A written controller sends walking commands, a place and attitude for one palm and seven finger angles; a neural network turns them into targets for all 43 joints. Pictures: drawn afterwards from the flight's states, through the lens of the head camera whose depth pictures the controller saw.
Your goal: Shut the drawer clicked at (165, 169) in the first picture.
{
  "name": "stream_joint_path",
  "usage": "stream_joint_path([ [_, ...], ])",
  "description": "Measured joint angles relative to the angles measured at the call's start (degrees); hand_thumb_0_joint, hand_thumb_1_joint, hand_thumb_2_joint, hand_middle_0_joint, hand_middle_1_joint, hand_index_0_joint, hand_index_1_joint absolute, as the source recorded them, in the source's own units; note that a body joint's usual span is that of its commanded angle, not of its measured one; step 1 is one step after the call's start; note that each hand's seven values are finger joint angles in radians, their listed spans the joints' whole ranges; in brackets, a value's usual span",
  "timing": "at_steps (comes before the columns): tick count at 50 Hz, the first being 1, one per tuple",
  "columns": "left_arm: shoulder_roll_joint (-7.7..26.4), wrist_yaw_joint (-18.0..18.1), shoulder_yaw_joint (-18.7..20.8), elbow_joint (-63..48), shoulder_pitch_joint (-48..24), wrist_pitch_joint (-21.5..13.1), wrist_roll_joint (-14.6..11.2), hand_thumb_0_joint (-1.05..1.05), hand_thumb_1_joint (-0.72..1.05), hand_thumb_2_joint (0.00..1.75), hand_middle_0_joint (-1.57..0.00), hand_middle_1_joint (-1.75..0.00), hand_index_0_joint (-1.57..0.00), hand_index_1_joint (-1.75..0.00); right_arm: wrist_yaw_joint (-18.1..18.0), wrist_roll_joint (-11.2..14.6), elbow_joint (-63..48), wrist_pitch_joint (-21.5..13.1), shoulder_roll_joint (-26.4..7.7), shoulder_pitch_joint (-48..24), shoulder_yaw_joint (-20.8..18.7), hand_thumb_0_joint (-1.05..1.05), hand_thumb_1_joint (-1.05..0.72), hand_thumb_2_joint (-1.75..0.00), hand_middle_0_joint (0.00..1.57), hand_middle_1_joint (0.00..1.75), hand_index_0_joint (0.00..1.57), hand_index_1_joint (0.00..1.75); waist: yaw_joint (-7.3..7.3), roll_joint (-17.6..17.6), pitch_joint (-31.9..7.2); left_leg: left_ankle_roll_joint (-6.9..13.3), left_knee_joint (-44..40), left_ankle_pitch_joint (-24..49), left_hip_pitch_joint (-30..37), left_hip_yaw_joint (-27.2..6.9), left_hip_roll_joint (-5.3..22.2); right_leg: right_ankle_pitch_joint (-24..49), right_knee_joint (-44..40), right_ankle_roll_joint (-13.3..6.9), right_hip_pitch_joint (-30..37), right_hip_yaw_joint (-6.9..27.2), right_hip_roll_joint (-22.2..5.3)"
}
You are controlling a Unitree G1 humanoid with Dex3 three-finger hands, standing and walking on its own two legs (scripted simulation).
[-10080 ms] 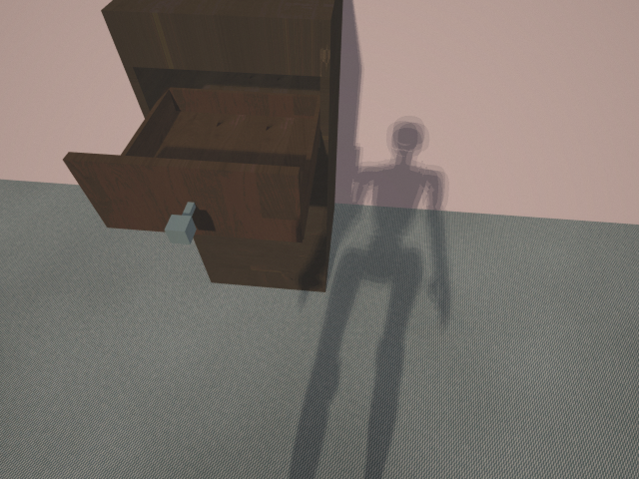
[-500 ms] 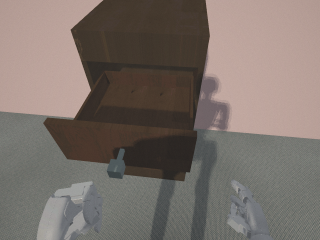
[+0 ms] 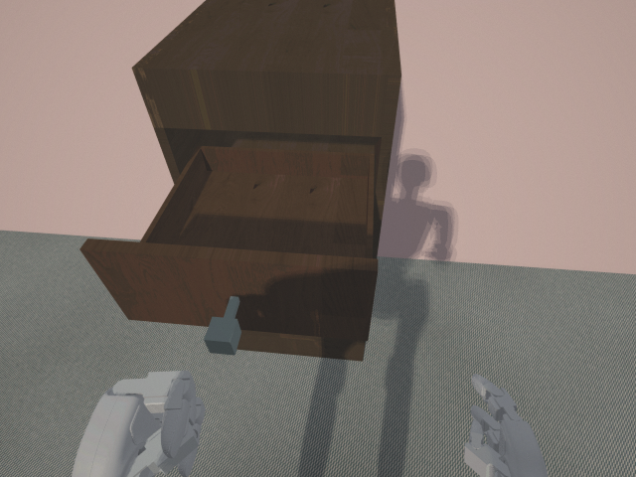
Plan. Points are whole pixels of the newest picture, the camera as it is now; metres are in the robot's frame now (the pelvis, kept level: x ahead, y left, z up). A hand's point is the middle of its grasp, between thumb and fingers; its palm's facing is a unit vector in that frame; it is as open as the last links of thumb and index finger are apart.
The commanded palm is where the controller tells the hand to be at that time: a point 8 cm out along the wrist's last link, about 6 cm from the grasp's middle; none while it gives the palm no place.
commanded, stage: raise the hand and make a fist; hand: left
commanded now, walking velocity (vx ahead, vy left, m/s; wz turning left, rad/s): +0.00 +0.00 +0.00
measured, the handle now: (227, 323) +0.31 +0.15 +0.02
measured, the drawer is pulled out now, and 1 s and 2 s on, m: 0.30 0.30 0.29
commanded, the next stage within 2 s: bring the fist close to the handle in 0.06 s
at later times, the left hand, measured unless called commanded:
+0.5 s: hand (210, 409) +0.18 +0.12 +0.09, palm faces -0.02 -1.00 -0.03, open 3.3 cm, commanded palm +0.14 +0.18 +0.09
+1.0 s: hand (237, 399) +0.21 +0.11 +0.03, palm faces -0.06 -1.00 -0.04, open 3.2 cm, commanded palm +0.19 +0.18 +0.04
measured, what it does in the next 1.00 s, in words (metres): stands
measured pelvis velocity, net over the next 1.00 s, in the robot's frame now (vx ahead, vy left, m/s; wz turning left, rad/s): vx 0.00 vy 0.00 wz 0.00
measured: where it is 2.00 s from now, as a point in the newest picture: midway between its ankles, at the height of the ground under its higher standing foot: outside the picture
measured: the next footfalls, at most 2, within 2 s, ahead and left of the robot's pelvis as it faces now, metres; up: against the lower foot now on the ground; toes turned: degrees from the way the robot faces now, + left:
none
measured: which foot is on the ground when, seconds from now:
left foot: down 0.00-1.00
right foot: down 0.00-1.00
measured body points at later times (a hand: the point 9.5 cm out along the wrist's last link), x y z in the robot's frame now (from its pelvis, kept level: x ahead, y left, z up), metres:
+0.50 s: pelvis +0.00 +0.00 +0.00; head +0.03 -0.02 +0.45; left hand +0.17 +0.18 +0.10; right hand +0.19 -0.22 -0.06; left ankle +0.00 +0.11 -0.70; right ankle +0.00 -0.09 -0.70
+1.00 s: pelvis +0.00 +0.00 -0.03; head +0.05 -0.01 +0.42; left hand +0.21 +0.17 +0.04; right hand +0.18 -0.23 -0.10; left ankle +0.00 +0.11 -0.70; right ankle +0.00 -0.09 -0.70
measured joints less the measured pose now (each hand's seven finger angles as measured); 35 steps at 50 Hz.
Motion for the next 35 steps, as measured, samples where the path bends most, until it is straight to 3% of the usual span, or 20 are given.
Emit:
stream_joint_path([
  [7, -1.1, 0.1, 2.0, 1.6, -1.9, -1.5, -1.7, 0.01, 0.9, 0.9, -1.4, -1.6, -1.4, -1.6, -0.2, 0.1, 1.1, -1.2, -0.4, -0.1, 0.3, 0.01, -0.9, -0.9, 0.2, 0.3, 0.2, 0.3, 0.13, 0.4, 0.2, -0.2, -0.3, 0.2, 0.2, -0.4, 0.2, 0.2, -0.6, -0.2, 0.4, -0.4, 0.2],
  [16, -1.5, -0.8, -0.3, 5.5, -4.4, -0.8, -0.3, 0.01, 0.9, 0.9, -1.4, -1.6, -1.41, -1.6, -0.2, -0.4, 1.0, -1.4, -0.3, -1.0, 0.6, 0.01, -0.9, -0.9, 0.2, 0.3, 0.2, 0.3, -0.08, 0.0, 0.9, -0.2, -0.8, 0.5, -0.3, -0.3, -0.1, 0.2, -0.6, -0.2, -0.3, -0.3, 0.0],
  [35, -2.7, 1.1, -1.0, 13.7, -10.4, -5.4, 1.2, 0.01, 0.9, 0.9, -1.4, -1.6, -1.4, -1.6, 0.6, -1.5, 0.5, 1.2, -0.6, -1.1, 0.2, 0.01, -0.9, -0.9, 0.2, 0.3, 0.2, 0.3, -0.99, -0.8, 0.6, -0.2, 3.5, -1.4, -6.4, -0.1, -0.2, -1.8, 4.1, -0.3, -6.6, 0.0, -0.4],
])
